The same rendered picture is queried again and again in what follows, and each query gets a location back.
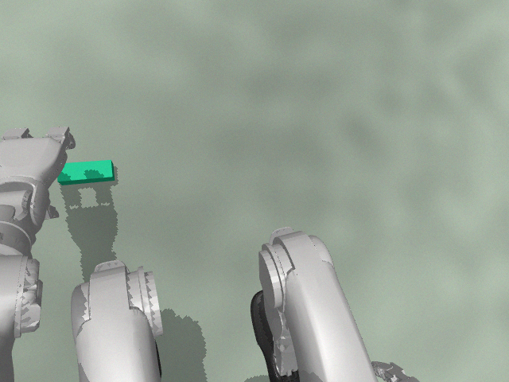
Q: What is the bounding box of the left robot arm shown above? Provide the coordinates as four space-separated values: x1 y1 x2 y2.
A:
0 176 49 382

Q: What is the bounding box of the right robot foot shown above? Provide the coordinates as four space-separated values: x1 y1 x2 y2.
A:
251 290 300 382

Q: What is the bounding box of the left robot hand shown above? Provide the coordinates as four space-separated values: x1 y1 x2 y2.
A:
0 127 76 220

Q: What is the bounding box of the small box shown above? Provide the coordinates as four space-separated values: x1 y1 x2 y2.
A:
57 160 115 185

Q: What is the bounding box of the right robot hand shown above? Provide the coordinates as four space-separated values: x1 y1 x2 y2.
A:
371 361 420 382

